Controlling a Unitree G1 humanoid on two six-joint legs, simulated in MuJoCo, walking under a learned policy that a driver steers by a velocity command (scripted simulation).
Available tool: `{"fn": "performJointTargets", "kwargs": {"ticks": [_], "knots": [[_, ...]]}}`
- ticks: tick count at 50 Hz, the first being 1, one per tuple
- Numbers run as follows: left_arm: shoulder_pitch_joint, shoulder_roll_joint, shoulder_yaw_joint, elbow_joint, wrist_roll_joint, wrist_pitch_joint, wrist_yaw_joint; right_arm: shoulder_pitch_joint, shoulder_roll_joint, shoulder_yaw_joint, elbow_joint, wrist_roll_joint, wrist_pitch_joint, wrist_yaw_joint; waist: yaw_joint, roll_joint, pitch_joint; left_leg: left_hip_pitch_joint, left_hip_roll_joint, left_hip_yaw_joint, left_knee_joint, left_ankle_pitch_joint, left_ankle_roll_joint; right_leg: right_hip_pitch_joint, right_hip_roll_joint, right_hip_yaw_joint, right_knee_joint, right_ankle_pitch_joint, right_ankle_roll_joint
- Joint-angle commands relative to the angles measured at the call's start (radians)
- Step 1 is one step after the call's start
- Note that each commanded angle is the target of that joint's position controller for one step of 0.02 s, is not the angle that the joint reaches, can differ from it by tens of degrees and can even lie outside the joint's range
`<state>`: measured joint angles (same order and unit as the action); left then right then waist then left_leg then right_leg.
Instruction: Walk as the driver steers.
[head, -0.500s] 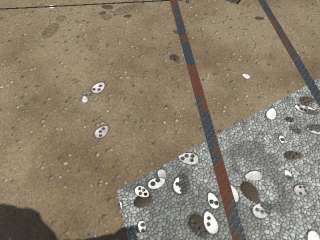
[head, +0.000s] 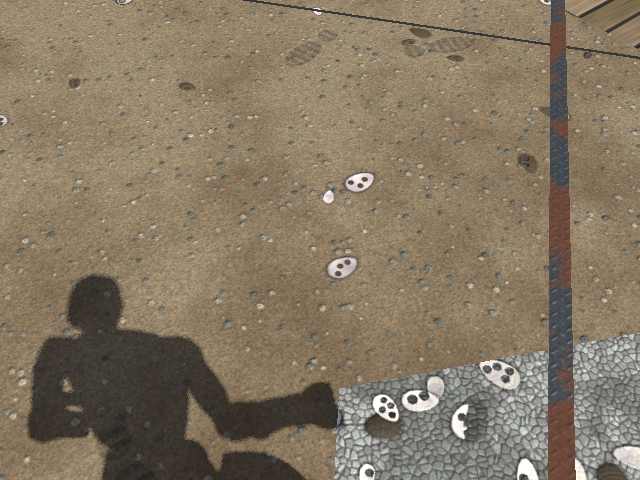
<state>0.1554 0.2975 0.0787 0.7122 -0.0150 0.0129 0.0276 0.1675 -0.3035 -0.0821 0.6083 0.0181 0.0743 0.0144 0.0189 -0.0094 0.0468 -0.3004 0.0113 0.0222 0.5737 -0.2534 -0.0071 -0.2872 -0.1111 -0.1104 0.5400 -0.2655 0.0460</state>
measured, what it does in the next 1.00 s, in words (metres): walks ahead: right foot, then left foot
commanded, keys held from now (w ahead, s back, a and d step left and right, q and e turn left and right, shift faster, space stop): no key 0.16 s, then w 0.82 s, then w+e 0.02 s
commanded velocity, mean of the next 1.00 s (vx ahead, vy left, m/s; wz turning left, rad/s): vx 0.31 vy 0.00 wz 0.11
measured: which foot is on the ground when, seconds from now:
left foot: down 0.00-0.48, up 0.50-0.92, down 0.94-1.00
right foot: down 0.00-0.00, up 0.02-0.46, down 0.48-0.96, up 0.98-1.00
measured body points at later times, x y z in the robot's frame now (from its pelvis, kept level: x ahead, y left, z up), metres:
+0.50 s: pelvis +0.05 -0.01 +0.00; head +0.05 -0.02 +0.45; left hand +0.17 +0.28 -0.09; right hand +0.16 -0.28 -0.12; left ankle +0.00 +0.11 -0.73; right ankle +0.05 -0.11 -0.73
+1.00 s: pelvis +0.28 +0.05 -0.01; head +0.32 +0.06 +0.44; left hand +0.24 +0.33 -0.14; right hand +0.52 -0.18 -0.09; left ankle +0.37 +0.15 -0.73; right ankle +0.09 -0.11 -0.67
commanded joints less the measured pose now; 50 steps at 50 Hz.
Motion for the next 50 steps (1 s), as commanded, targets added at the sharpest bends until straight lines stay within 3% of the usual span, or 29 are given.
{"fn": "performJointTargets", "kwargs": {"ticks": [1,2,3,4,6,8,9,12,14,17,21,23,24,25,26,27,28,30,33,36,39,42,44,45,46,47,48,49,50], "knots": [[0.037,0.038,0.0,-0.06,0.055,-0.017,-0.016,0.107,-0.23,-0.064,-0.063,-0.016,-0.017,-0.024,-0.003,0.284,-0.174,0.389,0.291,-0.397,-0.189,0.617,0.168,-0.271,0.005,-0.03,0.339,-0.28,0.009],[-0.046,0.088,0.015,-0.084,0.04,-0.017,-0.004,0.107,-0.221,-0.053,-0.071,-0.049,-0.037,-0.016,-0.068,0.28,-0.187,0.265,0.402,-0.484,-0.205,0.666,0.348,-0.344,0.068,0.09,0.52,-0.428,0.031],[-0.068,0.132,0.028,-0.077,0.017,-0.011,0.003,0.09,-0.187,-0.042,-0.061,-0.056,-0.056,-0.012,-0.073,0.193,-0.161,0.217,0.345,-0.409,-0.224,0.563,0.338,-0.336,0.05,0.136,0.599,-0.381,0.027],[-0.057,0.133,0.033,-0.063,0.01,-0.005,0.007,0.04,-0.158,-0.032,-0.049,-0.045,-0.067,-0.013,-0.046,0.169,-0.131,0.196,0.279,-0.337,-0.226,0.474,0.281,-0.337,0.042,0.15,0.602,-0.306,0.02],[-0.018,0.129,0.037,-0.029,0.021,0.006,0.016,-0.033,-0.12,-0.015,-0.046,-0.022,-0.07,-0.021,-0.014,0.155,-0.114,0.161,0.218,-0.262,-0.225,0.463,0.226,-0.302,0.041,0.152,0.588,-0.189,0.032],[0.016,0.106,0.031,-0.014,0.016,0.006,0.011,-0.046,-0.083,0.002,-0.038,-0.03,-0.072,-0.029,0.004,0.151,-0.138,0.145,0.193,-0.219,-0.227,0.5,0.226,-0.231,0.052,0.147,0.567,-0.117,0.044],[0.029,0.092,0.025,-0.008,0.014,0.004,0.006,-0.03,-0.072,0.004,-0.027,-0.028,-0.073,-0.032,0.0,0.147,-0.158,0.167,0.179,-0.211,-0.246,0.362,0.222,-0.219,0.046,0.14,0.497,-0.085,0.045],[-0.051,0.086,0.012,-0.03,0.004,-0.01,-0.01,0.044,-0.122,-0.011,0.011,-0.016,-0.073,-0.035,-0.066,0.186,-0.087,0.193,0.198,-0.319,-0.356,-0.159,0.232,-0.25,0.055,0.116,0.317,-0.078,0.024],[-0.075,0.1,0.012,-0.038,-0.002,-0.027,-0.018,0.058,-0.138,-0.015,0.025,-0.018,-0.08,-0.035,-0.078,0.175,-0.041,0.202,0.229,-0.374,-0.386,-0.23,0.242,-0.261,0.052,0.122,0.232,-0.101,0.001],[-0.067,0.091,0.007,-0.028,-0.003,-0.057,-0.03,0.071,-0.151,-0.019,0.044,-0.008,-0.094,-0.029,-0.081,0.142,-0.019,0.191,0.24,-0.386,-0.394,-0.241,0.246,-0.22,0.054,0.112,0.137,-0.111,-0.033],[0.002,0.072,0.001,0.006,-0.007,-0.086,-0.047,0.047,-0.15,-0.016,0.058,0.008,-0.097,-0.016,-0.028,0.109,-0.022,0.077,0.205,-0.339,-0.361,-0.237,0.228,-0.017,0.087,0.066,-0.035,-0.007,-0.08],[0.116,0.077,0.006,0.053,-0.004,-0.093,-0.045,0.032,-0.108,-0.002,0.06,0.003,-0.097,-0.011,0.029,0.082,-0.059,-0.04,0.15,-0.29,-0.273,-0.244,0.187,0.197,0.098,0.07,-0.095,0.036,-0.1],[0.209,0.107,0.013,0.072,-0.004,-0.096,-0.038,-0.001,-0.049,0.017,0.048,-0.007,-0.103,-0.007,0.069,0.026,-0.077,-0.152,0.095,-0.226,-0.125,-0.23,0.137,0.32,0.005,0.192,-0.139,-0.026,-0.132],[0.272,0.205,0.032,0.08,0.002,-0.095,-0.031,-0.013,0.018,0.033,0.012,-0.016,-0.12,-0.003,0.066,-0.195,-0.093,-0.356,-0.04,-0.043,0.175,-0.229,0.059,0.438,-0.172,0.487,-0.248,-0.214,-0.225],[0.308,0.229,0.043,0.082,0.012,-0.099,-0.038,-0.057,-0.069,0.012,-0.017,0.001,-0.135,-0.009,0.101,-0.239,-0.04,-0.523,-0.043,-0.046,0.387,-0.36,0.037,0.412,-0.302,0.743,-0.357,-0.38,-0.344],[0.257,0.172,0.023,0.066,0.013,-0.107,-0.037,-0.04,-0.116,-0.005,-0.007,0.016,-0.145,-0.007,0.071,-0.155,0.014,-0.582,0.018,-0.103,0.491,-0.289,0.044,0.384,-0.286,0.72,-0.363,-0.442,-0.338],[0.214,0.14,0.012,0.052,0.012,-0.111,-0.036,-0.016,-0.115,-0.007,0.011,0.016,-0.149,-0.002,0.047,-0.141,0.028,-0.598,0.04,-0.099,0.517,-0.194,0.049,0.374,-0.235,0.64,-0.368,-0.401,-0.303],[0.171,0.123,0.002,0.041,0.012,-0.11,-0.036,-0.025,-0.099,-0.008,0.02,-0.004,-0.154,0.003,0.028,-0.107,0.042,-0.586,0.08,-0.092,0.477,-0.051,0.039,0.337,-0.18,0.503,-0.389,-0.196,-0.261],[0.183,0.119,-0.002,0.043,0.015,-0.106,-0.03,-0.052,-0.053,0.003,0.019,-0.009,-0.154,0.009,0.029,-0.088,0.026,-0.51,0.079,-0.045,0.372,0.101,-0.001,0.284,-0.115,0.34,-0.417,0.083,-0.248],[0.209,0.131,0.0,0.056,0.009,-0.099,-0.023,-0.123,-0.012,0.02,-0.001,-0.007,-0.156,0.014,0.05,-0.084,0.029,-0.405,0.058,-0.014,0.177,0.232,-0.02,0.23,-0.07,0.221,-0.417,0.235,-0.23],[0.262,0.152,0.005,0.078,0.001,-0.093,-0.02,-0.204,-0.005,0.028,-0.024,0.001,-0.162,0.028,0.078,-0.084,0.052,-0.326,0.034,0.005,0.039,0.305,-0.015,0.213,-0.086,0.196,-0.422,0.242,-0.23],[0.278,0.161,0.011,0.097,-0.011,-0.084,-0.02,-0.237,-0.028,0.023,-0.043,0.007,-0.166,0.042,0.063,-0.089,0.072,-0.319,0.031,-0.015,-0.03,0.274,0.022,0.287,-0.137,0.205,-0.394,0.295,-0.22],[0.27,0.177,0.018,0.103,-0.012,-0.075,-0.017,-0.203,-0.058,0.013,-0.039,0.005,-0.169,0.045,0.025,-0.098,0.041,-0.253,0.012,-0.006,-0.055,0.212,0.056,0.346,-0.155,0.197,-0.325,0.484,-0.202],[0.262,0.19,0.023,0.103,-0.011,-0.07,-0.014,-0.141,-0.083,0.001,-0.025,0.001,-0.167,0.04,-0.016,-0.111,-0.011,-0.154,-0.017,0.018,-0.058,0.182,0.078,0.362,-0.147,0.18,-0.239,0.674,-0.19],[0.251,0.184,0.019,0.102,-0.007,-0.063,-0.011,0.002,-0.119,-0.021,0.017,0.0,-0.164,0.031,-0.094,-0.101,-0.105,0.042,-0.047,0.045,-0.077,0.19,0.11,0.331,-0.108,0.141,-0.067,0.819,-0.167],[0.253,0.155,0.005,0.089,0.007,-0.062,-0.007,0.177,-0.164,-0.039,0.06,-0.002,-0.158,0.018,-0.171,-0.074,-0.233,0.341,0.035,-0.036,-0.033,0.194,0.152,0.162,-0.069,0.121,0.175,0.691,-0.134],[0.379,0.022,-0.036,0.053,0.013,-0.078,-0.016,0.281,-0.279,-0.062,0.081,-0.027,-0.155,0.014,-0.122,0.198,-0.417,0.751,0.323,-0.522,-0.069,-0.01,0.317,-0.245,0.098,0.1,0.607,0.145,-0.061],[0.351,0.057,-0.032,0.074,-0.002,-0.104,-0.021,0.295,-0.198,-0.039,0.089,-0.015,-0.155,0.016,-0.142,0.261,-0.496,0.749,0.379,-0.798,-0.256,-0.158,0.342,-0.36,0.153,0.248,0.751,-0.296,-0.064],[0.242,0.141,-0.006,0.043,-0.037,-0.115,-0.029,0.213,-0.145,-0.02,0.088,-0.012,-0.155,0.013,-0.137,0.193,-0.294,0.608,0.351,-0.643,-0.283,-0.204,0.284,-0.461,0.092,0.251,0.81,-0.253,-0.077]]}}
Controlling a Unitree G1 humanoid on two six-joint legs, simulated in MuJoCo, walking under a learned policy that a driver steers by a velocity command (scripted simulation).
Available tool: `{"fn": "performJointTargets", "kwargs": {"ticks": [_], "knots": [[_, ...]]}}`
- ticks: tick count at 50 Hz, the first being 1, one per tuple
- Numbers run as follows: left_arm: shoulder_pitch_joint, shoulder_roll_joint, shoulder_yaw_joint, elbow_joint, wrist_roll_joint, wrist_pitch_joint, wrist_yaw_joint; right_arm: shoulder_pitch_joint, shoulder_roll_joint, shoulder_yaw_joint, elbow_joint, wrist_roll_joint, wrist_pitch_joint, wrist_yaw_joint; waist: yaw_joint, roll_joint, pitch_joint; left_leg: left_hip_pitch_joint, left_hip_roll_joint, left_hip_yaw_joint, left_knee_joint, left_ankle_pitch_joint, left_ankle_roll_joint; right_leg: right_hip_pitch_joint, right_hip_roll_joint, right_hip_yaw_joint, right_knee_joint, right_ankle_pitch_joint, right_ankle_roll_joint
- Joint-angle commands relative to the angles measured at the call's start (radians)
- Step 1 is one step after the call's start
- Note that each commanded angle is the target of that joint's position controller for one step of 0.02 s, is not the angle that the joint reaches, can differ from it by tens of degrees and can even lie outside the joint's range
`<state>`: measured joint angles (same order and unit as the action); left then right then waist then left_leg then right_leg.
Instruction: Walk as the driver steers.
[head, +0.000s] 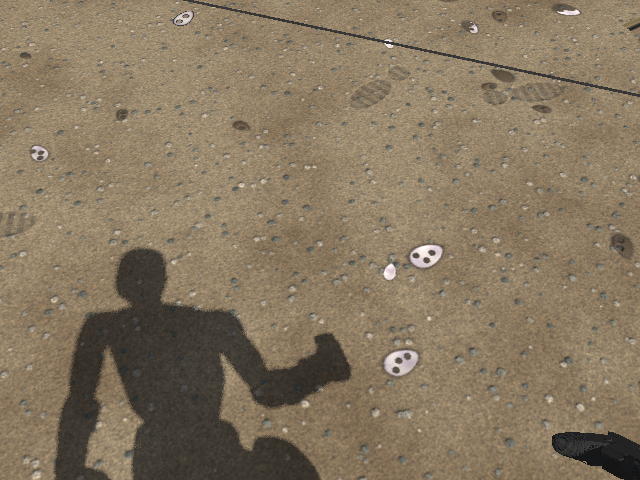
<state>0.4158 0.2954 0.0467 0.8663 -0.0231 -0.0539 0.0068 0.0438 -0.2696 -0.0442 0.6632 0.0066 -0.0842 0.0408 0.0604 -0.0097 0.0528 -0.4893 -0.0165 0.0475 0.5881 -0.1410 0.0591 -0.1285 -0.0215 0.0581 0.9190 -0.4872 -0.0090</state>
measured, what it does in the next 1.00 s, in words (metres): walks ahead, turning right: right foot, then left foot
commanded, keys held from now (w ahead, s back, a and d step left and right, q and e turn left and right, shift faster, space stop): w+e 0.48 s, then no key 0.52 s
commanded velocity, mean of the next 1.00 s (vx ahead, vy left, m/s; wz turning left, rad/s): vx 0.34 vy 0.00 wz -0.28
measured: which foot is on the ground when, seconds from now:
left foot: down 0.00-0.50, up 0.52-0.90, down 0.92-1.00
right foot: up 0.00-0.46, down 0.48-1.00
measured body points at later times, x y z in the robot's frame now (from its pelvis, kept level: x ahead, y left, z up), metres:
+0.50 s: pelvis +0.29 -0.05 -0.01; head +0.32 -0.06 +0.44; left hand +0.54 +0.15 -0.09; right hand +0.25 -0.34 -0.14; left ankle +0.11 +0.10 -0.70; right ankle +0.39 -0.15 -0.72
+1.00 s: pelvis +0.48 -0.08 +0.01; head +0.50 -0.08 +0.46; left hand +0.68 +0.13 -0.11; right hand +0.53 -0.37 -0.10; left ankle +0.59 +0.02 -0.72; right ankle +0.39 -0.15 -0.72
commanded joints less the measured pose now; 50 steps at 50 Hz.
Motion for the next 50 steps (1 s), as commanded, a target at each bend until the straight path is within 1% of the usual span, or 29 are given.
{"fn": "performJointTargets", "kwargs": {"ticks": [1,2,3,5,7,9,13,17,19,21,22,23,24,25,26,27,28,29,30,32,35,38,41,45,46,47,48,49,50], "knots": [[-0.088,0.143,0.023,-0.131,-0.032,-0.052,-0.008,0.266,-0.152,-0.049,0.027,0.0,0.004,-0.017,-0.152,0.119,-0.189,0.638,0.346,-0.526,-0.317,-0.249,0.186,-0.614,-0.05,0.048,0.393,0.058,-0.032],[-0.118,0.131,0.025,-0.133,-0.015,-0.049,-0.006,0.21,-0.122,-0.04,0.03,-0.005,0.001,-0.015,-0.117,0.069,-0.115,0.498,0.306,-0.424,-0.35,-0.159,0.168,-0.579,-0.086,0.034,0.331,0.129,-0.029],[-0.095,0.121,0.03,-0.124,-0.008,-0.035,-0.004,0.171,-0.097,-0.034,0.03,-0.016,-0.008,-0.014,-0.077,0.097,-0.087,0.404,0.272,-0.342,-0.383,-0.091,0.153,-0.515,-0.119,0.045,0.287,0.183,-0.026],[-0.044,0.079,0.025,-0.099,-0.009,-0.005,-0.002,0.143,-0.088,-0.037,0.047,-0.018,-0.027,-0.012,-0.042,0.112,-0.072,0.305,0.252,-0.245,-0.443,-0.025,0.157,-0.442,-0.13,0.047,0.264,0.224,-0.009],[-0.07,0.066,0.025,-0.11,-0.007,0.013,0.004,0.143,-0.102,-0.043,0.071,-0.02,-0.042,-0.015,-0.034,0.09,-0.028,0.267,0.254,-0.163,-0.481,0.04,0.16,-0.483,-0.129,0.061,0.222,0.277,0.009],[-0.124,0.066,0.027,-0.13,-0.001,0.013,0.007,0.161,-0.114,-0.047,0.093,-0.024,-0.045,-0.023,-0.047,0.069,-0.002,0.292,0.249,-0.097,-0.492,0.103,0.156,-0.547,-0.122,0.081,0.136,0.38,0.021],[-0.242,0.042,0.017,-0.164,0.004,-0.004,-0.019,0.175,-0.139,-0.048,0.111,-0.019,-0.039,-0.037,-0.087,0.046,0.02,0.334,0.217,0.04,-0.501,0.174,0.118,-0.519,-0.096,0.006,-0.127,0.596,0.014],[-0.369,0.023,0.004,-0.23,0.002,-0.005,-0.047,0.258,-0.17,-0.057,0.15,-0.004,-0.012,-0.044,-0.144,0.022,0.059,0.502,0.271,0.08,-0.466,0.223,0.109,-0.584,-0.087,-0.041,-0.267,0.577,-0.014],[-0.399,0.032,0.007,-0.264,0.003,-0.005,-0.061,0.274,-0.184,-0.063,0.16,0.006,0.01,-0.047,-0.143,0.029,0.059,0.59,0.296,0.095,-0.411,0.318,0.096,-0.608,-0.072,-0.069,-0.3,0.492,-0.037],[-0.371,0.058,0.02,-0.283,0.002,-0.001,-0.07,0.256,-0.211,-0.071,0.154,0.01,0.029,-0.054,-0.107,0.064,0.011,0.632,0.3,0.125,-0.296,0.628,0.073,-0.523,-0.019,-0.126,-0.307,0.384,-0.072],[-0.313,0.084,0.034,-0.279,0.003,0.004,-0.07,0.247,-0.225,-0.075,0.148,0.011,0.038,-0.06,-0.069,0.088,-0.039,0.64,0.294,0.138,-0.191,0.8,0.061,-0.434,0.021,-0.156,-0.298,0.329,-0.094],[-0.191,0.124,0.058,-0.255,0.001,0.008,-0.066,0.234,-0.23,-0.075,0.142,0.011,0.046,-0.065,0.002,0.091,-0.11,0.604,0.273,0.157,-0.018,0.884,0.042,-0.271,0.066,-0.174,-0.318,0.317,-0.123],[-0.022,0.184,0.092,-0.216,-0.001,0.013,-0.05,0.227,-0.213,-0.065,0.132,0.009,0.046,-0.071,0.092,0.053,-0.198,0.448,0.232,0.173,0.231,0.77,0.003,0.008,0.076,-0.123,-0.373,0.368,-0.166],[0.03,0.301,0.117,-0.211,0.007,0.017,-0.03,0.312,-0.095,-0.027,0.085,-0.021,0.027,-0.063,0.036,-0.186,-0.303,0.019,0.092,0.162,0.62,0.093,-0.065,0.395,-0.187,0.333,-0.386,0.4,-0.314],[0.006,0.276,0.098,-0.252,0.016,0.005,-0.032,0.312,-0.087,-0.009,0.08,-0.018,-0.011,-0.045,0.018,-0.197,-0.463,-0.165,-0.055,-0.064,0.835,-0.483,-0.089,0.527,-0.358,0.771,-0.548,0.492,-0.445],[-0.027,0.195,0.071,-0.253,0.03,-0.002,-0.036,0.217,-0.173,-0.034,0.072,0.025,-0.028,-0.031,0.057,-0.09,-0.399,-0.225,0.017,-0.151,0.86,-0.423,-0.074,0.472,-0.332,0.595,-0.554,0.654,-0.38],[-0.077,0.159,0.06,-0.248,0.027,-0.007,-0.037,0.186,-0.16,-0.027,0.062,0.032,-0.034,-0.031,0.025,-0.045,-0.276,-0.222,0.063,-0.129,0.791,-0.357,-0.064,0.328,-0.294,0.416,-0.53,0.825,-0.338],[-0.136,0.131,0.053,-0.248,0.017,-0.007,-0.036,0.174,-0.15,-0.027,0.071,0.013,-0.03,-0.04,-0.012,0.025,-0.193,-0.2,0.104,-0.111,0.704,-0.312,-0.068,0.189,-0.245,0.297,-0.531,0.891,-0.295],[-0.179,0.104,0.043,-0.256,0.02,-0.007,-0.033,0.176,-0.158,-0.034,0.077,0.003,-0.017,-0.046,-0.043,0.008,-0.154,-0.138,0.128,-0.107,0.645,-0.284,-0.072,0.078,-0.214,0.23,-0.559,0.923,-0.273],[-0.216,0.111,0.042,-0.258,0.032,-0.011,-0.029,0.226,-0.135,-0.033,0.094,-0.002,0.015,-0.052,-0.086,-0.019,-0.148,-0.032,0.125,-0.094,0.591,-0.23,-0.096,-0.053,-0.183,0.163,-0.606,1.009,-0.272],[-0.227,0.125,0.043,-0.231,0.031,-0.016,-0.018,0.231,-0.1,-0.023,0.099,-0.013,0.036,-0.064,-0.1,-0.044,-0.149,-0.019,0.108,-0.078,0.428,-0.119,-0.128,-0.085,-0.15,0.066,-0.622,1.089,-0.261],[-0.232,0.118,0.038,-0.209,0.028,0.002,-0.003,0.162,-0.082,-0.014,0.089,-0.012,0.034,-0.059,-0.071,-0.073,-0.16,0.019,0.098,-0.072,0.223,0.044,-0.134,-0.066,-0.111,0.006,-0.612,1.012,-0.22],[-0.209,0.116,0.033,-0.175,0.033,0.016,0.001,0.102,-0.092,-0.015,0.079,-0.006,0.029,-0.049,-0.038,-0.077,-0.155,0.056,0.082,-0.078,0.094,0.122,-0.128,-0.031,-0.132,0.03,-0.601,0.913,-0.21],[-0.235,0.095,0.021,-0.139,0.023,0.024,-0.002,0.106,-0.11,-0.026,0.079,-0.02,0.021,-0.038,-0.062,-0.081,-0.125,0.124,0.06,-0.075,-0.066,0.087,-0.076,-0.015,-0.152,0.089,-0.501,0.795,-0.183],[-0.226,0.08,0.015,-0.128,0.018,0.023,-0.001,0.135,-0.117,-0.029,0.09,-0.028,0.016,-0.038,-0.083,-0.059,-0.127,0.208,0.061,-0.08,-0.169,0.236,-0.052,-0.033,-0.12,0.089,-0.461,0.712,-0.145],[-0.185,0.057,0.008,-0.124,0.037,0.015,-0.001,0.143,-0.163,-0.037,0.089,-0.037,0.011,-0.045,-0.06,0.007,-0.155,0.315,0.144,-0.164,-0.167,0.574,-0.023,-0.066,-0.058,0.066,-0.405,0.578,-0.093],[-0.051,0.034,0.004,-0.102,0.054,0.008,-0.003,0.113,-0.198,-0.04,0.083,-0.04,0.017,-0.053,0.026,0.134,-0.21,0.457,0.249,-0.255,-0.099,0.764,0.073,-0.16,0.01,0.039,-0.37,0.303,-0.043],[-0.067,0.032,-0.002,-0.087,0.052,0.015,0.005,0.112,-0.109,-0.022,0.089,-0.031,0.03,-0.053,-0.01,0.175,-0.243,0.455,0.277,-0.295,-0.106,0.678,0.145,-0.163,0.023,0.015,-0.348,0.146,-0.004],[-0.103,0.049,0.001,-0.093,0.043,0.03,0.008,0.097,-0.072,-0.011,0.094,-0.022,0.039,-0.048,-0.016,0.173,-0.227,0.419,0.263,-0.307,-0.126,0.533,0.145,-0.158,0.01,0.013,-0.377,0.131,0.006]]}}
